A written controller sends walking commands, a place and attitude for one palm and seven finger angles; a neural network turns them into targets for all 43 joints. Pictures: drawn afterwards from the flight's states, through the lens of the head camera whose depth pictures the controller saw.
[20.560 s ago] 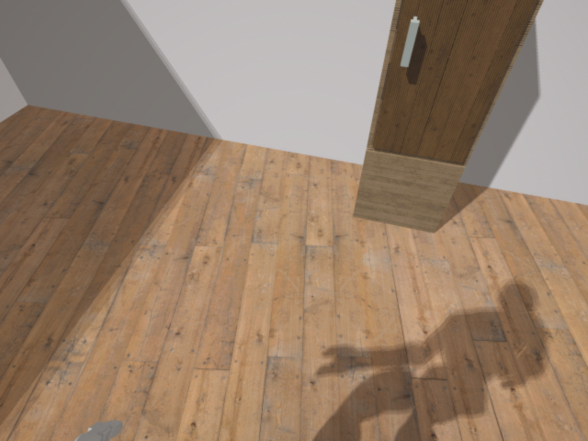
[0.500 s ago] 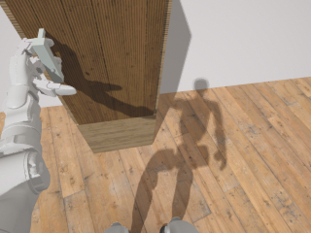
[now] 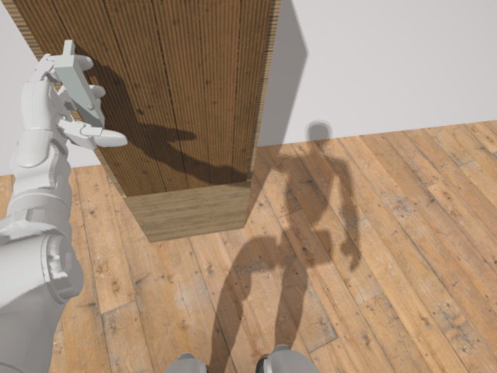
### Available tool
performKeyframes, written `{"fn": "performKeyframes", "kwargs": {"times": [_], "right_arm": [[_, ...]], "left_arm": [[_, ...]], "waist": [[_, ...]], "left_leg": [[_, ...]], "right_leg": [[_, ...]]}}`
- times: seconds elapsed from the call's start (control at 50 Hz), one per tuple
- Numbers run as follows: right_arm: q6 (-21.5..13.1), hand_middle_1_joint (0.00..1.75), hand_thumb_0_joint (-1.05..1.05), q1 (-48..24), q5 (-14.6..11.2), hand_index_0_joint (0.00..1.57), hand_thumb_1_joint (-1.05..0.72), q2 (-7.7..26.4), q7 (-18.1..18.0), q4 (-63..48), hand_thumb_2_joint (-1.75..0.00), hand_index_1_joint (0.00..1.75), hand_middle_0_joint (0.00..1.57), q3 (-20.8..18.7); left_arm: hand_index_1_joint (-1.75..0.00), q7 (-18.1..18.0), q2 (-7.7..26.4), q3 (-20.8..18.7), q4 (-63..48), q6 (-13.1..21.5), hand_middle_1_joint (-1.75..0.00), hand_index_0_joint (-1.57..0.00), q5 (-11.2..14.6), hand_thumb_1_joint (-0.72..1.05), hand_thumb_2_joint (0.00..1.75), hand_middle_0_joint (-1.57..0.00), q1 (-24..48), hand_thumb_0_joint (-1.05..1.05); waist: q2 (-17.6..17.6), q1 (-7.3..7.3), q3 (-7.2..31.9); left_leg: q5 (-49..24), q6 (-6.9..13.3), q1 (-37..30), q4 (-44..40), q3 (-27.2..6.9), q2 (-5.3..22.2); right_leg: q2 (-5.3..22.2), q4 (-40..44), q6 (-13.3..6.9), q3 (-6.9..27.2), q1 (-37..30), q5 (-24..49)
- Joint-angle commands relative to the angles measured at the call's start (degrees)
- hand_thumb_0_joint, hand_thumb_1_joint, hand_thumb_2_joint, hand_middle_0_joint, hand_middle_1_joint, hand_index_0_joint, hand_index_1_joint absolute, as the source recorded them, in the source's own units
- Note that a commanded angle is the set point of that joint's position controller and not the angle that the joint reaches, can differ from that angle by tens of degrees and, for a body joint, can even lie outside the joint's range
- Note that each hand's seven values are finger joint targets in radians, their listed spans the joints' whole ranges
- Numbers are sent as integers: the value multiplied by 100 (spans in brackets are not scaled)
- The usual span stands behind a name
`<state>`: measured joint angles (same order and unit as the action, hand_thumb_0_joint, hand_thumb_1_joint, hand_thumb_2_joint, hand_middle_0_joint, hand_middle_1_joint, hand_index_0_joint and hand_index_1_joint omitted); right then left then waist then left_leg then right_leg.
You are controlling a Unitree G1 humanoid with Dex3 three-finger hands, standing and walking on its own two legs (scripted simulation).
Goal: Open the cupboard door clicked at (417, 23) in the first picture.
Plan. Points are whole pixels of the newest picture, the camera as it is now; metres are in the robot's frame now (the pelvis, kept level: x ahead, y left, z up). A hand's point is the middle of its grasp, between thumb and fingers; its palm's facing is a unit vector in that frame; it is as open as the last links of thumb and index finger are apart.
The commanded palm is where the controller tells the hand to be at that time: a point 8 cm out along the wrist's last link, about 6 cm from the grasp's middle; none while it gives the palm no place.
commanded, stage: close the thumb around the handle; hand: left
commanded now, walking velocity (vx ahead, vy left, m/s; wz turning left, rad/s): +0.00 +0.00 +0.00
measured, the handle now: (83, 86) +0.55 +0.23 +0.10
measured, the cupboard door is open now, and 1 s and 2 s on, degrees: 0 1 50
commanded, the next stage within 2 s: pull the door open along its arc in 0.78 s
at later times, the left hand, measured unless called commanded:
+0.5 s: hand (90, 107) +0.50 +0.21 +0.11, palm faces +0.10 -0.99 +0.00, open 9.1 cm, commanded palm +0.48 +0.25 +0.10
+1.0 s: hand (98, 108) +0.50 +0.20 +0.11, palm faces +0.12 -0.99 +0.00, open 5.8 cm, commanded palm +0.46 +0.24 +0.10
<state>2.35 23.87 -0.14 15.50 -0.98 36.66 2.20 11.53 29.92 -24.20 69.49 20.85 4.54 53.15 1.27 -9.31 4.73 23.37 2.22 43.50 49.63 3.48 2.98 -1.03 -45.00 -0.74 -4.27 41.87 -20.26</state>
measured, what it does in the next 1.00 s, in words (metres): stands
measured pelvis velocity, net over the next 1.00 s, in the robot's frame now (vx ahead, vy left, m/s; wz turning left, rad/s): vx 0.00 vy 0.00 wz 0.00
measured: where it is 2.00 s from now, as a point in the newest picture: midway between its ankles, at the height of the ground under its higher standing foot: outside the picture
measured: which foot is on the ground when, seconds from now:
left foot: down 0.00-1.00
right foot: down 0.00-1.00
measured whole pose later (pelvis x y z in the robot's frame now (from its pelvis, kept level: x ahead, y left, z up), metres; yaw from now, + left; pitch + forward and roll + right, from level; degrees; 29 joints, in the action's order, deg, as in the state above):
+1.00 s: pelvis +0.00 +0.00 +0.00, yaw +0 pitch +16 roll -2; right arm 2.6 23.9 0.0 15.5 -0.4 36.7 1.3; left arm 8.2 26.9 -23.2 66.0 20.6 5.2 50.3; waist 1.6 -8.5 5.2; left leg 23.5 1.9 42.0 49.1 3.6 3.1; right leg -1.3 -45.0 -1.0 -4.0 40.7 -20.6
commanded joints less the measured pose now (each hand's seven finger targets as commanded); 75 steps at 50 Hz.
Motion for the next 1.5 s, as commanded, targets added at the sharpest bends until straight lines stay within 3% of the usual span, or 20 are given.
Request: {"fn": "performKeyframes", "kwargs": {"times": [0.0,0.06,0.24,0.3,0.34,0.36,0.48,0.56,0.66,0.72,0.78,0.84,0.88,0.94,1.12,1.28,1.3,1.34,1.42,1.48], "right_arm": [[-98,30,0,928,27,20,-90,1060,-76,-294,-90,30,20,-377],[-90,30,0,937,39,20,-90,1041,-74,-320,-90,30,20,-380],[-79,30,0,968,85,20,-90,1036,0,-318,-90,30,20,-418],[-71,30,0,927,78,20,-90,1037,13,-307,-90,30,20,-416],[-73,30,0,942,92,20,-90,1060,9,-313,-90,30,20,-424],[-82,30,0,903,83,20,-90,1019,24,-341,-90,30,20,-430],[-84,30,0,903,85,20,-90,1018,28,-248,-90,30,20,-434],[-73,30,0,895,79,20,-90,1012,36,-291,-90,30,20,-428],[-74,30,0,891,71,20,-90,996,38,-298,-90,30,20,-434],[-70,30,0,895,77,20,-90,1017,15,-317,-90,30,20,-430],[-81,30,0,814,53,20,-90,977,17,-334,-90,30,20,-413],[-75,30,0,832,54,20,-90,985,-5,-368,-90,30,20,-434],[-86,30,0,779,42,20,-90,948,-2,-330,-90,30,20,-411],[-103,30,0,795,37,20,-90,960,7,-363,-90,30,20,-452],[-87,30,0,471,-65,20,-90,866,81,-686,-90,30,20,-506],[-241,30,0,-122,-193,20,-90,720,155,-1007,-90,30,20,-522],[-305,30,0,-396,-170,20,-90,557,164,-1040,-90,30,20,-511],[-457,30,0,-538,-121,20,-90,526,240,-1023,-90,30,20,-479],[-532,30,0,-725,52,20,-90,464,319,-988,-90,30,20,-490],[-494,30,0,-989,172,20,-90,346,373,-1032,-90,30,20,-479]], "left_arm": [[-120,-67,1533,-109,-1011,211,-120,-30,143,-50,30,-30,2678,0],[-120,-87,1445,-39,-1078,233,-120,-30,108,-50,30,-30,2667,0],[-125,-204,1227,28,-1409,333,-125,-34,101,0,52,-34,2597,0],[-127,-241,1175,102,-1344,318,-127,-35,65,17,59,-35,2682,0],[-128,-290,1418,-101,-1544,390,-128,-36,55,28,64,-36,2726,0],[-129,-276,1128,73,-1547,392,-129,-36,79,34,66,-36,2623,0],[-133,-316,956,186,-1405,391,-133,-38,82,68,80,-38,2656,0],[-135,-318,987,113,-1411,330,-135,-40,103,90,90,-40,2448,0],[-135,-359,1005,109,-1467,357,-135,-40,75,90,90,-40,2482,0],[-135,-391,1369,-210,-1476,400,-135,-40,85,90,90,-40,2370,0],[-135,-353,1205,-23,-1436,385,-135,-40,56,90,90,-40,2400,0],[-135,-319,1391,-161,-1614,452,-135,-40,62,90,90,-40,2288,0],[-135,-287,996,186,-1589,419,-135,-40,98,90,90,-40,2572,0],[-135,-261,980,66,-1599,428,-135,-40,175,90,90,-40,2078,0],[-135,-161,439,286,-2851,296,-135,-40,469,90,90,-40,455,0],[-135,-379,-479,799,-4537,-53,-135,-40,704,90,90,-40,-1519,0],[-135,-1164,-644,124,-4923,-176,-135,-40,1019,90,90,-40,-1451,0],[-135,-1888,-1341,693,-5260,-352,-135,-40,781,90,90,-40,-1991,0],[-135,-3000,-2034,1230,-5983,-533,-135,-40,283,90,90,-40,-2261,0],[-135,-3723,-2659,1873,-6445,-783,-135,-40,-291,90,90,-40,-2469,0]], "waist": [[394,-117,2182],[536,-96,2329],[671,-22,2574],[634,-67,2293],[713,15,2519],[808,6,2608],[628,-67,2350],[643,31,2470],[399,-1,2357],[328,92,2424],[462,44,2297],[471,122,2609],[529,-57,2407],[309,100,2542],[430,477,2708],[101,731,2068],[38,1141,1929],[105,960,1619],[-422,920,1702],[-142,961,1804]], "left_leg": [[-1844,-21,-1556,-525,-506,-143],[-1966,-34,-1720,-495,-536,-139],[-2509,-121,-2170,-454,-659,-66],[-2167,-119,-2013,-504,-659,-70],[-2394,-134,-2149,-496,-693,-66],[-2407,-138,-2249,-472,-653,-79],[-2377,-150,-2201,-486,-702,-50],[-2537,-149,-2183,-487,-664,-75],[-2367,-109,-2036,-508,-631,-86],[-2331,-76,-1849,-501,-563,-127],[-2124,-66,-1765,-499,-500,-148],[-2368,-63,-1883,-485,-497,-151],[-2216,-57,-1884,-482,-480,-148],[-2219,-41,-1829,-499,-458,-166],[-2970,-36,-2133,-637,-324,-169],[-2866,-25,-2138,-947,-205,-176],[-2684,-85,-1925,-1020,-186,-226],[-2560,-149,-2053,-1115,-245,-192],[-2546,-172,-2141,-1117,-261,-174],[-2534,-193,-2295,-1131,-254,-174]], "right_leg": [[-175,446,28,279,-858,1629],[-177,403,15,259,-741,1619],[-209,305,-15,149,-535,1673],[-218,340,-17,148,-462,1445],[-215,297,-34,150,-553,1561],[-220,311,-33,160,-533,1573],[-224,322,-28,120,-402,1507],[-220,306,-32,137,-568,1662],[-220,329,-15,153,-672,1693],[-207,324,-24,209,-968,1853],[-191,366,-10,248,-926,1801],[-189,327,-14,269,-1137,2035],[-190,396,8,268,-948,1946],[-200,393,-5,275,-1186,2030],[-196,416,-43,250,-1787,2729],[-144,610,-27,197,-2166,2821],[-146,703,-19,106,-2206,2563],[-144,712,-19,20,-2043,2264],[-86,663,-12,-8,-2182,2218],[-8,602,-37,13,-2159,2102]]}}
